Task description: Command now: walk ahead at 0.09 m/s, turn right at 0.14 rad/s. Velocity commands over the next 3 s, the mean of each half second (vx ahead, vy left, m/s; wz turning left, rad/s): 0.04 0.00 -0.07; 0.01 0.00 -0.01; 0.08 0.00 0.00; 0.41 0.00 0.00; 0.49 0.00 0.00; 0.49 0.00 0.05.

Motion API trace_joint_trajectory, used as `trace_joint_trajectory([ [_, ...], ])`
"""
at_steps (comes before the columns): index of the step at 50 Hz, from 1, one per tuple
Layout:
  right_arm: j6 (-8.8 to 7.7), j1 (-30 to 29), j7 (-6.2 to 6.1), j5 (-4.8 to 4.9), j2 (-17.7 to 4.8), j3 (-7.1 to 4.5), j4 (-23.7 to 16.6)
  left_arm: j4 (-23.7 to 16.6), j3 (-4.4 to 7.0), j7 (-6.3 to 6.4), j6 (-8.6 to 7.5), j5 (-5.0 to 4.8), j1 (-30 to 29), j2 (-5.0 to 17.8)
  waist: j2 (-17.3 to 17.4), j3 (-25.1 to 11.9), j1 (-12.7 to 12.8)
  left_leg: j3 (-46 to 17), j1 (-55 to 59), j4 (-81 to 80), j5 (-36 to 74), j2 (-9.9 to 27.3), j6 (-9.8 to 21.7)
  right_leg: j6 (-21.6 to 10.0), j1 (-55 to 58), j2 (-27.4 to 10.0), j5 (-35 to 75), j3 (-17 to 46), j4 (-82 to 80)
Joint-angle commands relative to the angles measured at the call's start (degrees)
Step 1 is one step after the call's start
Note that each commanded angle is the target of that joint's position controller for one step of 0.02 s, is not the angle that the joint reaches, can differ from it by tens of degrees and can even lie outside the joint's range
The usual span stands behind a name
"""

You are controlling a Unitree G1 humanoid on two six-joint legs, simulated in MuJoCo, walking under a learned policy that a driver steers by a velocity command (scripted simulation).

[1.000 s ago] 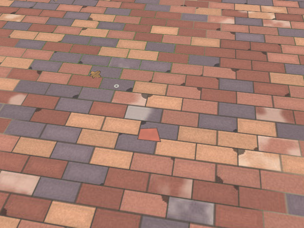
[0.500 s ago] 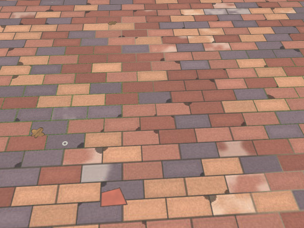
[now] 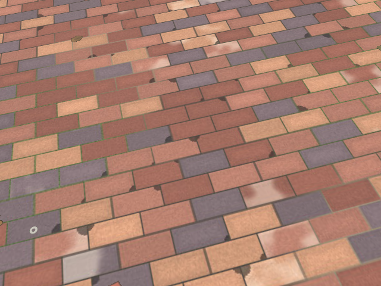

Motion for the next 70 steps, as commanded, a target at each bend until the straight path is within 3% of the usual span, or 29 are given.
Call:
trace_joint_trajectory([
  [1,1.39,8.1,-0.29,-0.17,-2.7,-0.53,0.7,-2.7,0.90,0.19,-0.85,0.18,0.1,6.3,-6.6,-8.7,-2.1,-1.1,6.6,-6.3,2.6,0.2,0.0,-5.6,3.6,-15.2,20.7,10.5,-7.8],
  [5,1.87,4.6,-0.86,0.19,-2.6,-0.11,0.9,-1.3,0.61,0.38,0.23,0.67,1.5,6.3,-7.8,-6.3,-0.2,-0.3,10.4,-17.2,1.4,-1.0,0.2,-5.2,2.0,-14.8,2.4,12.3,-9.8],
  [8,1.31,4.9,-1.22,0.60,-2.3,0.18,1.8,-0.3,0.42,0.66,1.07,0.59,1.6,6.3,-7.1,-4.7,0.0,0.3,14.2,-25.8,1.3,-2.0,1.0,-4.9,1.5,-15.1,-5.6,14.7,-9.3],
  [10,0.26,7.3,-1.47,0.25,-1.7,0.69,3.2,0.4,0.08,0.95,1.34,-0.13,1.3,5.7,-4.1,-4.0,-1.6,-1.0,21.7,-38.3,11.1,-0.8,1.9,-1.6,-1.4,-13.8,-8.2,14.8,-7.8],
  [11,-0.55,8.5,-1.60,-0.31,-3.7,0.51,3.7,0.8,-0.25,0.98,1.16,-0.22,2.3,4.6,-1.8,-4.2,-1.0,-5.5,24.5,-40.8,13.6,3.4,2.6,0.7,-2.4,-12.2,-8.5,14.2,-6.1],
  [12,-1.07,5.6,-1.53,0.22,-6.6,0.03,3.7,1.3,-0.18,0.75,1.11,-0.83,5.5,3.5,3.6,-2.2,2.9,-9.4,20.1,-40.6,14.9,6.0,4.2,2.3,-1.1,-7.3,-7.7,10.2,-6.0],
  [13,-1.46,4.3,-0.97,0.83,-3.8,0.58,4.1,2.9,-0.15,0.76,1.21,-0.64,4.9,4.1,3.7,-1.7,2.0,-8.9,14.3,-42.0,11.4,5.6,4.3,2.8,5.2,-6.1,-4.6,8.8,-5.8],
  [14,-1.88,4.4,-0.74,0.94,-2.2,1.06,4.5,3.6,0.11,0.85,1.21,-0.49,4.3,4.8,3.1,-1.9,1.6,-7.5,12.5,-42.7,9.3,4.2,3.3,2.7,9.1,-7.0,-2.0,9.3,-5.1],
  [16,-2.08,5.3,-1.01,1.03,-2.5,1.01,5.8,4.6,0.41,0.86,1.19,-0.38,3.9,5.7,3.2,-2.3,1.2,-5.9,13.6,-43.2,9.4,2.5,2.4,2.1,10.4,-8.0,-0.5,9.9,-4.4],
  [20,-2.02,6.8,-1.21,0.88,-2.2,1.14,7.7,7.1,-0.06,1.05,1.05,-0.50,3.7,4.3,-0.5,-1.7,0.6,-5.6,16.9,-42.7,11.4,2.4,3.0,2.5,8.1,-8.2,-0.9,9.9,-5.6],
  [27,-1.88,7.8,-1.35,0.85,-1.7,1.60,10.5,10.9,-0.56,1.53,1.22,-0.57,4.4,3.7,-1.7,-1.3,0.2,-5.3,18.2,-42.7,12.5,2.2,3.4,2.9,8.4,-8.4,0.2,9.7,-5.9],
  [43,-1.60,9.8,-1.61,0.89,0.2,2.81,14.7,16.2,-1.66,2.02,1.46,-0.62,6.6,2.3,-1.4,0.1,0.3,-5.0,18.3,-42.6,12.5,1.6,3.5,3.2,8.0,-8.8,0.4,9.6,-5.5],
  [64,-1.60,12.6,-1.80,0.88,1.7,3.45,16.8,18.6,-2.30,2.20,1.43,-0.64,8.8,0.5,-1.7,0.9,0.2,-4.9,17.8,-42.2,11.9,1.2,3.6,3.2,7.5,-8.8,-0.1,9.5,-5.0],
  [67,-1.30,13.8,-1.63,0.53,0.8,2.88,16.7,18.4,-1.57,2.11,1.91,-0.64,9.5,2.1,-2.7,0.7,0.2,-3.4,16.5,-40.1,-4.4,-1.7,4.7,1.8,5.8,-6.9,-18.6,9.5,-4.6],
  [70,-1.18,12.4,-0.91,-0.07,1.2,2.60,14.5,17.5,-0.66,1.56,2.39,-0.43,11.3,2.9,-3.8,6.9,1.1,-4.4,7.9,-36.0,-17.5,-2.7,6.6,-1.7,1.5,-9.0,-36.9,14.6,-5.2],
])
Next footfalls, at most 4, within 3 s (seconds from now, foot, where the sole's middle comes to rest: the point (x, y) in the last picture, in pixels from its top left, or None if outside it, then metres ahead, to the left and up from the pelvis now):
0.22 left None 0.07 0.14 -0.78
1.98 right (221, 284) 0.46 -0.03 -0.78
2.52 left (172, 200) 0.78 0.15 -0.78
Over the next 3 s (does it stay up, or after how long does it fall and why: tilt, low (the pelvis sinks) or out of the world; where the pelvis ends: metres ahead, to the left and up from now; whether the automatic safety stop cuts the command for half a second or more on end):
stays up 0.87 0.06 0.00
